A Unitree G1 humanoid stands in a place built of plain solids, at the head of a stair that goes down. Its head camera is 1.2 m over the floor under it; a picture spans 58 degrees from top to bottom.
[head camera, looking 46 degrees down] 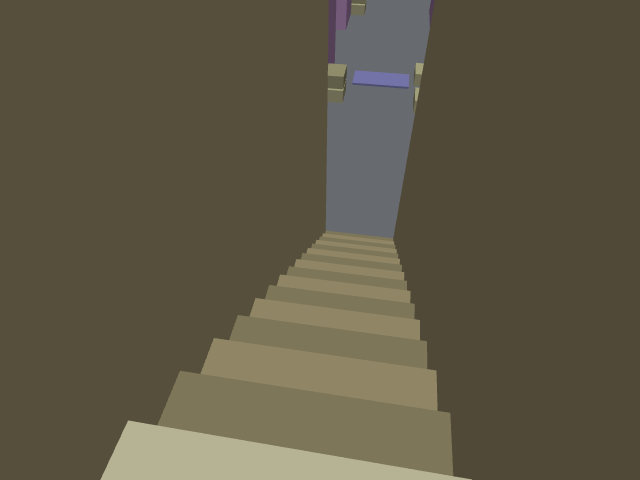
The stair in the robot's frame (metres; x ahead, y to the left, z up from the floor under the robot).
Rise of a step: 0.20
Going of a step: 0.25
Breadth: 0.94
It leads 9 degrees to the right of straight ahead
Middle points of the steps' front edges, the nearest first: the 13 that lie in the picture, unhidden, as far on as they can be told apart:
0.40 0.07 0.00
0.65 0.03 -0.20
0.90 -0.01 -0.40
1.15 -0.05 -0.59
1.40 -0.09 -0.79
1.65 -0.13 -0.99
1.90 -0.17 -1.19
2.15 -0.21 -1.39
2.40 -0.25 -1.59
2.65 -0.29 -1.79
2.90 -0.33 -1.99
3.15 -0.37 -2.18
3.40 -0.41 -2.38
